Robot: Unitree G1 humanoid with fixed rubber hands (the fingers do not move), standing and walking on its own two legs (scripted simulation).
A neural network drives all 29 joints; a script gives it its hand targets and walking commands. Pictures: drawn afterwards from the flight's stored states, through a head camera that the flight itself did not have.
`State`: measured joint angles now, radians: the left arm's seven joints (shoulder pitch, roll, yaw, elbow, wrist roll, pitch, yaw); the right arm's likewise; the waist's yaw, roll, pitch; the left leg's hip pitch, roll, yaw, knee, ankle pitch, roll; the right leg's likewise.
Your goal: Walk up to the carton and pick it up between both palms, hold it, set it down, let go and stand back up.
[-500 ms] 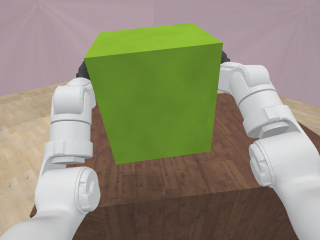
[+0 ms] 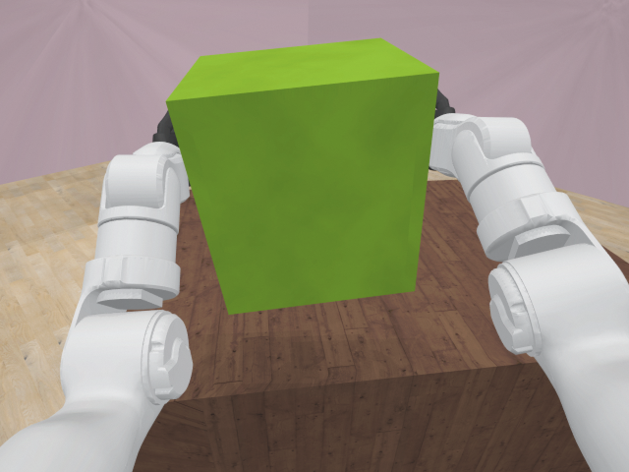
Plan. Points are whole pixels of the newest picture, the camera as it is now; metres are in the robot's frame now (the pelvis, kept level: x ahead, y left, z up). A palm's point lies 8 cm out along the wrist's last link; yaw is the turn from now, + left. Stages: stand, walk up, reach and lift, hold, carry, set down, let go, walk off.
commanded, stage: hold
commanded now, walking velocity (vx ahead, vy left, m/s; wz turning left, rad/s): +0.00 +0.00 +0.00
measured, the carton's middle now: (306, 172) +0.37 +0.00 +0.30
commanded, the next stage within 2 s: none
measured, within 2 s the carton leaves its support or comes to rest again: neither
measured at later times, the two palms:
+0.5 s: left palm (171, 166) +0.37 +0.16 +0.31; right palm (437, 140) +0.37 -0.15 +0.34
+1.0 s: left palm (171, 167) +0.38 +0.16 +0.31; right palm (434, 147) +0.38 -0.15 +0.33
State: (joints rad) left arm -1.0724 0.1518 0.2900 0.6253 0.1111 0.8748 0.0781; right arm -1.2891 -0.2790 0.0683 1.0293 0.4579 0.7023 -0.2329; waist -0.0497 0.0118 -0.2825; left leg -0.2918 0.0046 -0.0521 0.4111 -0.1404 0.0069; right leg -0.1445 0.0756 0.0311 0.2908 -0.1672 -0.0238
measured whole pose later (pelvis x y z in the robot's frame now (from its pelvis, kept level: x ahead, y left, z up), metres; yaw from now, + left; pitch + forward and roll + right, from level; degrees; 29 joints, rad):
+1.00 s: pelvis +0.01 +0.00 +0.00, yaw +0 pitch +1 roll -2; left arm -1.02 0.14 0.27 0.53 0.13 0.91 0.08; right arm -1.22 -0.28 0.09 0.94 0.49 0.70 -0.24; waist -0.07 0.00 -0.26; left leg -0.27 0.00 -0.06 0.41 -0.15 0.01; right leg -0.12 0.08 0.03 0.27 -0.17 -0.02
